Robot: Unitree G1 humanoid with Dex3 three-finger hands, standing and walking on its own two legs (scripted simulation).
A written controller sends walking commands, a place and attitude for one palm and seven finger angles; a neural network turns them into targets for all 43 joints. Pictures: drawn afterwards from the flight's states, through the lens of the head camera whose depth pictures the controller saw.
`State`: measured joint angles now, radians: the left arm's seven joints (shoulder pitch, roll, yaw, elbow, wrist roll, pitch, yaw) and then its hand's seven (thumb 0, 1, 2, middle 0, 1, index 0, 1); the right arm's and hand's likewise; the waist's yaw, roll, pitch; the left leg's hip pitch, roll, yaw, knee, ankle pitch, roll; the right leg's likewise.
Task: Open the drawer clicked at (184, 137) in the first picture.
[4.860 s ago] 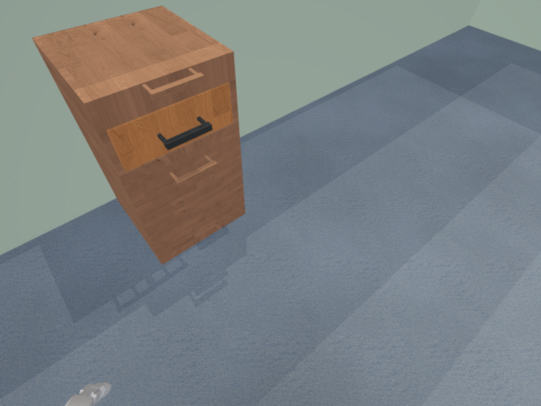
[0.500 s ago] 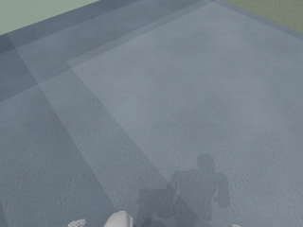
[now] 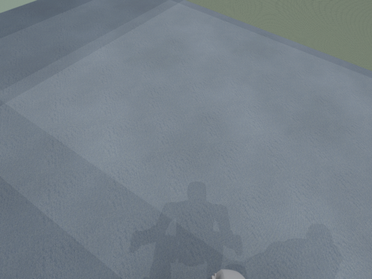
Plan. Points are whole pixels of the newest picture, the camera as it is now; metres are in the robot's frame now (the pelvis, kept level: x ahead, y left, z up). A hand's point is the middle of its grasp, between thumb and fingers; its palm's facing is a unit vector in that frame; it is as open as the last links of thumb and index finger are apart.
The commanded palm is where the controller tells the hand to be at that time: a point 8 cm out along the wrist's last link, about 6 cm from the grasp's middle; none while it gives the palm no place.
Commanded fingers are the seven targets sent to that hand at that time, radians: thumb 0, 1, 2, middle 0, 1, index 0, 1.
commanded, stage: walk to a spot facing it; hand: left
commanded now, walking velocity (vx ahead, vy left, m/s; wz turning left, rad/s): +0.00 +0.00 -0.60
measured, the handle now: out of the picture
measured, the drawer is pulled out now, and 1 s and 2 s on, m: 0.00 0.00 0.00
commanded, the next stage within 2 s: turn to face it in 1.42 s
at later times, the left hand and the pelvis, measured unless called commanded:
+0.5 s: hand (146, 277) +0.14 +0.09 -0.15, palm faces -0.25 -0.93 -0.26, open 7.4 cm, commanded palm none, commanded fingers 0.00 0.90 0.90 -0.20 -0.30 -0.20 -0.30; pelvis +0.00 -0.07 +0.00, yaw -17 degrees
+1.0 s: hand (136, 224) +0.27 +0.14 -0.18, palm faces -0.47 -0.87 -0.18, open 7.4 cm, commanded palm none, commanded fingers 0.00 0.90 0.90 -0.20 -0.30 -0.20 -0.30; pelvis +0.16 -0.03 +0.00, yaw -35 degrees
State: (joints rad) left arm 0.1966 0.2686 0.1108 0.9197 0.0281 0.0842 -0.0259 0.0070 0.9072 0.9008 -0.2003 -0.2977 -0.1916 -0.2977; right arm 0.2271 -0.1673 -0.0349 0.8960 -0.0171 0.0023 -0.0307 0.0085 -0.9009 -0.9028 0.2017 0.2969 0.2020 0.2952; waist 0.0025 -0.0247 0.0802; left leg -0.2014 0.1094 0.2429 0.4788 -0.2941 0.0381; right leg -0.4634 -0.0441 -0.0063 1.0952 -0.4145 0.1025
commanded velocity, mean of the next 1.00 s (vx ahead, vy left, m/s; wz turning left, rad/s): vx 0.16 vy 0.00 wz -0.59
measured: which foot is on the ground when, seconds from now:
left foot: down 0.00-0.22, up 0.24-0.80, down 0.82-1.00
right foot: up 0.00-0.20, down 0.22-0.84, up 0.86-1.00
